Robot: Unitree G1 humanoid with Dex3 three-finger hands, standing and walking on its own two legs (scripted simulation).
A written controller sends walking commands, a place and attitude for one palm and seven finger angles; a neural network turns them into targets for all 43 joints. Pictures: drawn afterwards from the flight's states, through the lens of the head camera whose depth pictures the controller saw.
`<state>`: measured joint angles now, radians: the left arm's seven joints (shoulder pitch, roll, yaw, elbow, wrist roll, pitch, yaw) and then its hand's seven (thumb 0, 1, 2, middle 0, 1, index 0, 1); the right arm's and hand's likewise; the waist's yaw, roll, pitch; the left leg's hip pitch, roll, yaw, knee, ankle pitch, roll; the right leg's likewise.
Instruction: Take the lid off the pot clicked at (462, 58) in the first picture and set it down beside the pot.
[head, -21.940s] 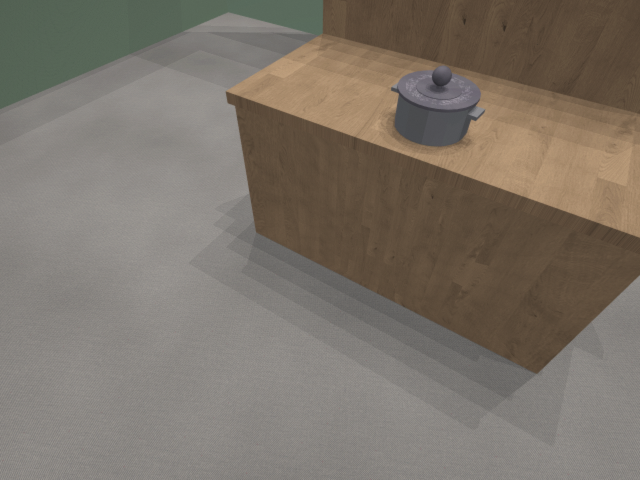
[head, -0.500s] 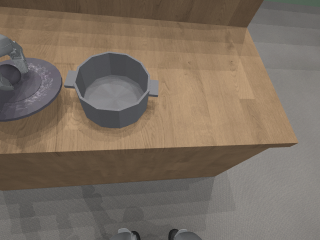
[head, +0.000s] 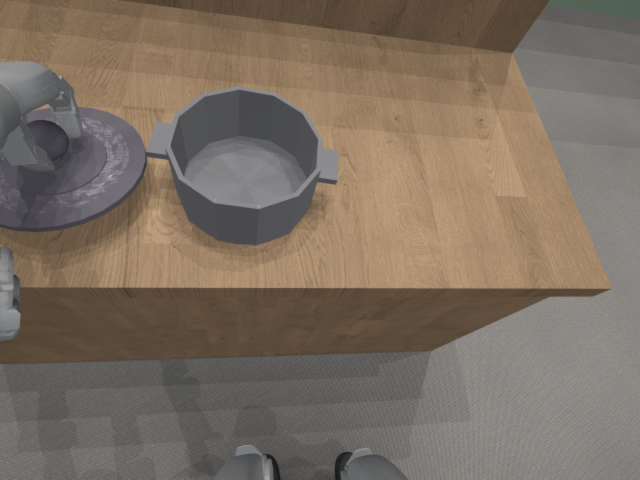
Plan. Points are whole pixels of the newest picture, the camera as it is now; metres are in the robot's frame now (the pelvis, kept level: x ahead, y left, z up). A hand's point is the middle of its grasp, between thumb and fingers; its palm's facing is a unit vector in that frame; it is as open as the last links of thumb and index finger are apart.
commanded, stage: lower the lid onto the table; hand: left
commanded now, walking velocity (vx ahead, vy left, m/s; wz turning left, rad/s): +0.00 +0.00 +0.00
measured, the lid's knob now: (45, 140) +0.53 +0.30 +0.02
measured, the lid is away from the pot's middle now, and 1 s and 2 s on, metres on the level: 0.24 0.24 0.24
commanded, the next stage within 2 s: open the fingers wide in 0.30 s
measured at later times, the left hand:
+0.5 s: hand (41, 166) +0.50 +0.30 +0.02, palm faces -0.47 -0.11 -0.88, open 7.7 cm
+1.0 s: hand (37, 187) +0.46 +0.29 +0.03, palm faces -0.46 -0.09 -0.88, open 8.1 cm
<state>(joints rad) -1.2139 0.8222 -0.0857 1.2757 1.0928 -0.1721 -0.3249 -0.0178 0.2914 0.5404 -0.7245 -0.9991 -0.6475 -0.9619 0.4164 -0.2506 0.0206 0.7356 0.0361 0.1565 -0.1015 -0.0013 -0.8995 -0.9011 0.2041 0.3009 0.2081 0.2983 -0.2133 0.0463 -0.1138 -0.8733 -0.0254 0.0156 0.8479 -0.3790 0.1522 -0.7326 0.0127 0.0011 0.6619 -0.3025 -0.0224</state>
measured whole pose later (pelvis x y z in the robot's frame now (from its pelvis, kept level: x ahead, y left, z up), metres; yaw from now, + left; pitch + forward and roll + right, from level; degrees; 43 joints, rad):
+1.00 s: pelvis -0.03 -0.02 -0.01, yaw +0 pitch +21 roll -8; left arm -1.09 0.82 -0.07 1.20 1.07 -0.19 -0.28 0.01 0.31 0.58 -0.57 -1.00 -0.53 -0.98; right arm 0.38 -0.27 0.03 0.70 0.06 0.15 -0.10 0.00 -0.90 -0.90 0.20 0.30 0.21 0.30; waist -0.19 0.03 -0.11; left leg -0.93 -0.01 0.01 0.93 -0.37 0.13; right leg -0.79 0.03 0.00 0.75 -0.35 -0.01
